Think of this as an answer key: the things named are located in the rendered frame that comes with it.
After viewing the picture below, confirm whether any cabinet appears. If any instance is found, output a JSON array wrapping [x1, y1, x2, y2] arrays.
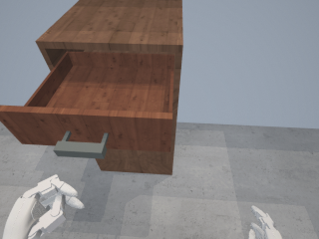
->
[[35, 0, 183, 175]]

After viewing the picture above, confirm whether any handle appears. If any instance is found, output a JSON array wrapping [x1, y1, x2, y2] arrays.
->
[[53, 130, 109, 159]]

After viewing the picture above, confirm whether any robot left hand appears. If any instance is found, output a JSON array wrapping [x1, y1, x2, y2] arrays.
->
[[2, 174, 85, 239]]

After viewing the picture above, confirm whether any robot right hand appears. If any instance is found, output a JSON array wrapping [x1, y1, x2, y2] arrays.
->
[[248, 205, 283, 239]]

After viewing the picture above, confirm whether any drawer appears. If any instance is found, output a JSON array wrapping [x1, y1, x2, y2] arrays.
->
[[0, 51, 174, 152]]

